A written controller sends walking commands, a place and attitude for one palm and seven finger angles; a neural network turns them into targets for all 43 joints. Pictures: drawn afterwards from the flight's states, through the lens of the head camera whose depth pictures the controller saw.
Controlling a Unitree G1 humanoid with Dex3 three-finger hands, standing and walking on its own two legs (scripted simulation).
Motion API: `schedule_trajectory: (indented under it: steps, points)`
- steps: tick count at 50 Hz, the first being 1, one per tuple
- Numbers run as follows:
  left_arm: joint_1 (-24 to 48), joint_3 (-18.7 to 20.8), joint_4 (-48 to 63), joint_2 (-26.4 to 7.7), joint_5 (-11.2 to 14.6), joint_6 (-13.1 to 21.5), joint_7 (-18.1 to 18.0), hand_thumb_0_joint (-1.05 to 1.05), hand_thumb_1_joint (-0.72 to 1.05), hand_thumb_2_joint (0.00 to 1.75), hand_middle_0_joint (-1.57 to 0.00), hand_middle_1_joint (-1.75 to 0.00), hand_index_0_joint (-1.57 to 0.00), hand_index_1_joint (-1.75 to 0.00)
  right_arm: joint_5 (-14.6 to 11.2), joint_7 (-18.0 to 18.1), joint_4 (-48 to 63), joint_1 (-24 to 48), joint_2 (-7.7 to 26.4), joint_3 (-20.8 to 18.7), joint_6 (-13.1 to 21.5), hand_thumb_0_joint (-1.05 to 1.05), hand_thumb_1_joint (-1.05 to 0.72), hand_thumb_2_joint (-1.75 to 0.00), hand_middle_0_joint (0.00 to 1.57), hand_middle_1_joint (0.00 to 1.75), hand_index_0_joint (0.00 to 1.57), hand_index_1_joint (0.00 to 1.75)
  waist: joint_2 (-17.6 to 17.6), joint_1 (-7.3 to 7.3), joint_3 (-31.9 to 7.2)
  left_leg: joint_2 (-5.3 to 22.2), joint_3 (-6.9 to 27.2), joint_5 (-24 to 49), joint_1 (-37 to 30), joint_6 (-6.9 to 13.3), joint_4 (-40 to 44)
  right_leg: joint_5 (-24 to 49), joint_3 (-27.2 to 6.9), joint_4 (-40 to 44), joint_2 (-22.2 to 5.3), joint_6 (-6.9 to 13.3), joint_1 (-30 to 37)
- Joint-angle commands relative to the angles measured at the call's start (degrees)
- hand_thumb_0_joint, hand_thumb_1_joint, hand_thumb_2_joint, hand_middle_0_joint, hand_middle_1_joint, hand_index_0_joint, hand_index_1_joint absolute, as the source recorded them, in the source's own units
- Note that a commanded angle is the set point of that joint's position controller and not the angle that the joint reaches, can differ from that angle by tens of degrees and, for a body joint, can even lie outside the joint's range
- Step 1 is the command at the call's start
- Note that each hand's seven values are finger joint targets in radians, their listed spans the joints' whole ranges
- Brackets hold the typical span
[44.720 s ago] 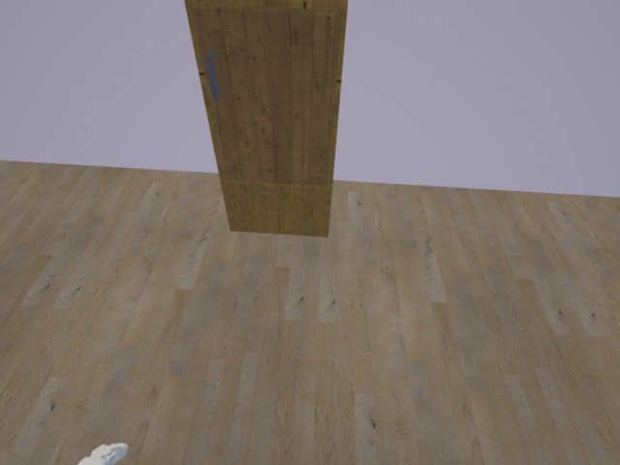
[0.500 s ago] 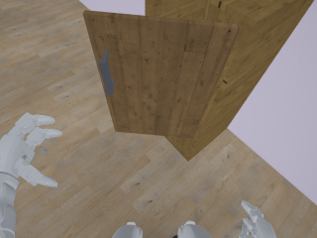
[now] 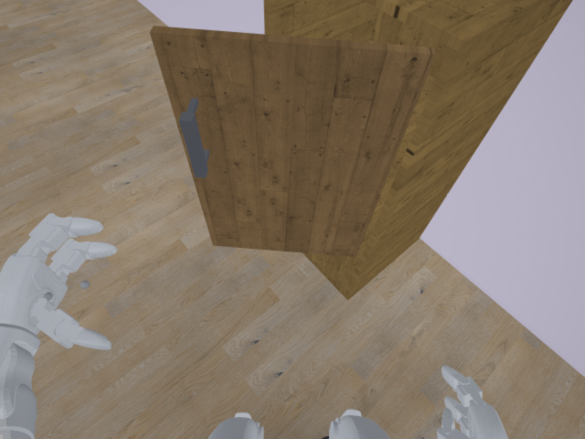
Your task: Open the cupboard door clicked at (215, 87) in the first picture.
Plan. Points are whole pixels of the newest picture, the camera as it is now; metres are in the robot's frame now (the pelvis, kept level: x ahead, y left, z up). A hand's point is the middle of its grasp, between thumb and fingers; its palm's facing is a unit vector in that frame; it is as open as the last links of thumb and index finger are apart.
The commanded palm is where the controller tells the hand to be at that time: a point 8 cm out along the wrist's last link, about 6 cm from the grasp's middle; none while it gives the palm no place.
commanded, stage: move the hooked fingers beside the handle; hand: left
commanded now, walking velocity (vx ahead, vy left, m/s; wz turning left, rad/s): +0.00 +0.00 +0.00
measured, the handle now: (197, 139) +0.57 +0.20 +0.03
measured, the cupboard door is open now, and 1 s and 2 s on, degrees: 46 46 46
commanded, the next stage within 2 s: none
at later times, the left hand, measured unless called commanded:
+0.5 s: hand (107, 237) +0.36 +0.27 +0.05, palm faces +0.00 -1.00 -0.03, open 13.9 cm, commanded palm +0.33 +0.32 +0.05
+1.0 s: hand (131, 194) +0.43 +0.26 +0.05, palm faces -0.03 -1.00 -0.03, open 14.0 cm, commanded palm +0.41 +0.31 +0.04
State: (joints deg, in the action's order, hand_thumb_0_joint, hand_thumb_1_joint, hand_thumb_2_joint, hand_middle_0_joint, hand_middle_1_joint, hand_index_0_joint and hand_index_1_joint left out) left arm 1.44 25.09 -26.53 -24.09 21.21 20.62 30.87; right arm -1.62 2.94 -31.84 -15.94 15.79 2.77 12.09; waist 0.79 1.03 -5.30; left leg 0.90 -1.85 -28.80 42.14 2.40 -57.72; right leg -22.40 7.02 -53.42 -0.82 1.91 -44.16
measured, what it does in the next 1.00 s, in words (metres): stands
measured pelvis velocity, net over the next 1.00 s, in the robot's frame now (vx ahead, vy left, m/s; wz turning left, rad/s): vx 0.00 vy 0.00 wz -0.03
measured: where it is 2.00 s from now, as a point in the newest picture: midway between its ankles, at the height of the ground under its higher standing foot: outside the picture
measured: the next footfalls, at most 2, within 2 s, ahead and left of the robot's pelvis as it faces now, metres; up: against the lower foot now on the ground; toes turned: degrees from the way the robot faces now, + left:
none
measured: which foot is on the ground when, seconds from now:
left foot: down 0.00-1.00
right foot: down 0.00-1.00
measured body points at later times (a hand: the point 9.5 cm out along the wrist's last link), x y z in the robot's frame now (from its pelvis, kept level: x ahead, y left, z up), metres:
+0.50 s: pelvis +0.00 -0.01 +0.00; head +0.09 +0.01 +0.44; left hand +0.35 +0.33 +0.05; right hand +0.11 -0.27 -0.10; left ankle -0.01 +0.09 -0.68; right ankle +0.04 -0.11 -0.68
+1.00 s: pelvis +0.00 +0.00 -0.01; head +0.11 +0.02 +0.42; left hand +0.43 +0.32 +0.05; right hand +0.06 -0.27 -0.12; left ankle -0.01 +0.09 -0.68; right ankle +0.04 -0.11 -0.68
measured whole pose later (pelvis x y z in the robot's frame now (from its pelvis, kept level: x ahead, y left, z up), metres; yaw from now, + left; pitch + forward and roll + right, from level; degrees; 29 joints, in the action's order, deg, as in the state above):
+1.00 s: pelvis +0.00 +0.00 -0.01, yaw -2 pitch +19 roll -3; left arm 34.8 27.9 -57.2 -33.1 12.6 22.3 29.6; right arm -0.9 2.1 -34.2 -19.9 16.6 2.5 3.6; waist 0.3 5.7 -5.8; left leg 1.9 -2.9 -29.5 51.3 2.8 -61.3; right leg -22.0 5.9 -56.2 0.1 1.7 -53.7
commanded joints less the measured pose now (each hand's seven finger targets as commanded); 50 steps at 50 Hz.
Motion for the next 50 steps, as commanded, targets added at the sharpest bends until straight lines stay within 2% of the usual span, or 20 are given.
schedule_trajectory:
  steps: [1,2,4,8,10,12,13,14,19,21,29,30,33,36,38,39,43,44,48,50]
  points:
    - [8.92,4.14,9.24,-13.32,0.97,2.64,1.04,0.00,-0.50,0.30,-0.30,-1.20,-0.30,-1.20,-0.59,1.09,7.58,-0.48,9.52,-3.97,2.48,0.00,-0.90,-0.90,0.20,0.30,0.20,0.30,3.67,-0.23,-14.78,-0.85,4.10,17.81,-4.52,-1.81,9.82,9.24,-4.85,5.79,1.33,0.02,12.37]
    - [12.21,2.70,9.85,-12.50,0.81,2.68,1.15,0.00,-0.50,0.30,-0.30,-1.20,-0.30,-1.20,-0.67,1.24,7.23,-0.42,9.48,-3.93,2.45,0.00,-0.90,-0.90,0.20,0.30,0.20,0.30,3.62,0.74,-14.66,-0.80,4.02,16.66,-4.63,-1.60,9.52,8.58,-4.93,5.95,1.34,-0.18,11.26]
    - [18.54,3.43,8.86,-14.88,0.35,2.83,1.04,0.00,-0.50,0.30,-0.30,-1.20,-0.30,-1.20,-0.40,1.78,6.15,-0.76,9.88,-3.78,2.38,0.00,-0.90,-0.90,0.20,0.30,0.20,0.30,3.41,1.68,-13.43,-0.68,4.29,15.17,-3.53,-1.52,8.70,7.37,-5.23,5.61,1.43,0.02,10.00]
    - [24.74,4.37,5.46,-16.83,-0.54,3.83,0.51,0.00,-0.50,0.30,-0.30,-1.20,-0.30,-1.20,-0.51,2.44,5.19,-1.17,9.82,-3.67,2.43,0.00,-0.90,-0.90,0.20,0.30,0.20,0.30,3.37,1.85,-14.53,-0.74,4.56,12.57,-2.63,-1.43,8.51,4.31,-5.79,5.70,1.16,-0.13,9.03]
    - [27.03,4.30,5.44,-17.68,-0.96,4.35,0.68,0.00,-0.50,0.30,-0.30,-1.20,-0.30,-1.20,-0.37,2.44,4.75,-1.53,9.70,-3.53,2.36,0.00,-0.90,-0.90,0.20,0.30,0.20,0.30,6.56,1.39,-17.39,-0.77,4.40,15.53,-4.25,-1.61,8.06,7.16,-5.94,4.81,1.16,0.19,9.87]
    - [27.29,3.72,4.95,-17.42,-1.49,4.23,0.64,0.00,-0.50,0.30,-0.30,-1.20,-0.30,-1.20,-0.35,2.24,4.77,-1.83,9.58,-3.63,2.22,0.00,-0.90,-0.90,0.20,0.30,0.20,0.30,7.78,0.97,-19.87,-0.69,4.56,18.42,-5.88,-1.97,8.18,9.39,-5.47,4.10,1.09,0.15,10.37]
    - [25.28,4.54,3.47,-17.95,-1.70,3.80,0.48,0.00,-0.50,0.30,-0.30,-1.20,-0.30,-1.20,-0.33,2.15,4.90,-2.24,9.66,-3.79,2.03,0.00,-0.90,-0.90,0.20,0.30,0.20,0.30,7.61,0.31,-20.27,-0.56,4.52,19.73,-5.95,-2.11,8.32,10.20,-5.37,4.05,1.06,0.20,10.98]
    - [25.52,4.51,3.09,-18.09,-1.56,3.41,0.61,0.00,-0.50,0.30,-0.30,-1.20,-0.30,-1.20,-0.13,1.96,4.91,-2.68,9.85,-3.81,1.80,0.00,-0.90,-0.90,0.20,0.30,0.20,0.30,6.27,0.59,-21.51,-0.51,4.50,21.27,-5.98,-1.92,7.70,11.87,-5.36,3.63,1.36,0.15,11.42]
    - [23.69,8.12,-2.92,-20.82,-1.09,1.46,0.57,0.00,-0.50,0.30,-0.30,-1.20,-0.30,-1.20,-0.21,1.25,5.63,-3.33,10.27,-3.86,-0.12,0.00,-0.90,-0.90,0.20,0.30,0.20,0.30,1.74,-0.12,-19.96,-0.67,3.16,21.28,-0.74,-1.50,7.38,15.02,-6.33,3.99,1.29,-0.14,15.30]
    - [24.33,8.86,-3.88,-21.51,-1.49,1.57,0.50,0.00,-0.50,0.30,-0.30,-1.20,-0.30,-1.20,-0.23,0.94,5.71,-3.71,10.17,-3.91,-0.89,0.00,-0.90,-0.90,0.20,0.30,0.20,0.30,3.02,-0.24,-19.57,-0.70,2.75,21.45,-0.31,-1.51,7.70,15.70,-6.50,4.07,1.20,-0.24,15.32]
    - [37.47,3.84,-5.39,-18.80,-2.49,5.28,1.30,0.00,-0.50,0.30,-0.30,-1.20,-0.30,-1.20,-0.22,1.08,4.00,-5.78,10.45,-4.37,-2.03,0.00,-0.90,-0.90,0.20,0.30,0.20,0.30,5.02,3.18,-19.67,-0.23,3.30,19.22,-2.48,-1.10,6.53,12.30,-6.55,3.63,1.85,-0.07,9.23]
    - [38.84,5.32,-7.08,-21.07,-2.99,5.45,1.33,0.00,-0.50,0.30,-0.30,-1.20,-0.30,-1.20,-0.21,1.23,3.07,-6.35,10.79,-4.51,-2.38,0.00,-0.90,-0.90,0.20,0.30,0.20,0.30,4.88,3.08,-20.38,-0.10,3.50,18.85,-2.58,-1.25,6.57,11.81,-6.56,3.67,1.75,-0.16,9.26]
    - [41.36,5.77,-10.48,-22.40,-4.10,5.23,0.94,0.00,-0.50,0.30,-0.30,-1.20,-0.30,-1.20,-0.13,1.43,2.52,-6.96,10.92,-4.40,-2.98,0.00,-0.90,-0.90,0.20,0.30,0.20,0.30,4.25,3.12,-21.10,-0.21,3.64,17.75,-1.42,-1.07,6.46,10.84,-6.49,3.49,1.52,-0.29,9.10]
    - [46.06,5.20,-12.07,-23.67,-5.63,5.12,0.44,0.00,-0.50,0.30,-0.30,-1.20,-0.30,-1.20,-0.01,1.34,2.19,-7.37,10.87,-4.17,-3.75,0.00,-0.90,-0.90,0.20,0.30,0.20,0.30,8.13,3.07,-21.95,-0.08,4.07,19.74,-2.92,-1.50,6.26,11.39,-6.07,2.52,1.59,-0.01,7.21]
    - [46.36,7.63,-13.28,-26.35,-6.16,5.19,-0.57,0.00,-0.50,0.30,-0.30,-1.20,-0.30,-1.20,0.28,1.04,2.19,-8.00,11.07,-4.29,-4.24,0.00,-0.90,-0.90,0.20,0.30,0.20,0.30,7.94,2.32,-23.28,-0.01,4.18,20.36,-2.92,-1.63,6.08,11.67,-6.03,2.49,1.67,-0.01,8.04]
    - [45.97,7.98,-13.86,-26.92,-6.07,5.22,-0.68,0.00,-0.50,0.30,-0.30,-1.20,-0.30,-1.20,0.31,1.02,2.54,-8.33,11.25,-4.24,-4.60,0.00,-0.90,-0.90,0.20,0.30,0.20,0.30,6.21,2.52,-24.08,-0.02,4.10,21.77,-2.70,-1.40,5.57,13.03,-6.05,2.08,1.98,0.09,8.71]
    - [48.82,6.16,-17.48,-25.01,-6.96,5.10,-1.12,0.00,-0.50,0.30,-0.30,-1.20,-0.30,-1.20,0.36,0.48,2.44,-8.97,11.02,-4.11,-5.82,0.00,-0.90,-0.90,0.20,0.30,0.20,0.30,6.19,3.36,-23.28,0.26,4.14,22.86,-2.25,-1.48,5.48,14.11,-5.67,1.86,1.92,-0.26,7.40]
    - [48.57,6.62,-17.14,-25.40,-6.82,5.37,-1.03,0.00,-0.50,0.30,-0.30,-1.20,-0.30,-1.20,0.41,0.42,2.85,-9.37,11.14,-4.26,-6.10,0.00,-0.90,-0.90,0.20,0.30,0.20,0.30,6.80,2.94,-24.47,0.41,4.36,25.71,-3.34,-1.61,5.19,15.04,-5.52,1.40,2.19,-0.02,7.32]
    - [50.95,4.90,-21.25,-24.24,-7.83,4.80,-0.97,0.00,-0.50,0.30,-0.30,-1.20,-0.30,-1.20,0.43,0.10,2.16,-10.54,11.45,-4.36,-7.58,0.00,-0.90,-0.90,0.20,0.30,0.20,0.30,4.77,4.53,-23.34,0.62,4.19,22.96,-2.21,-1.31,5.01,13.57,-5.45,1.89,2.22,-0.52,5.25]
    - [53.83,5.55,-22.10,-25.49,-8.00,5.25,-0.84,0.00,-0.50,0.30,-0.30,-1.20,-0.30,-1.20,0.63,0.12,1.73,-11.03,11.70,-4.41,-8.14,0.00,-0.90,-0.90,0.20,0.30,0.20,0.30,5.63,4.63,-23.87,0.63,4.20,22.72,-2.41,-1.33,4.72,13.24,-5.52,1.72,2.33,-0.41,4.72]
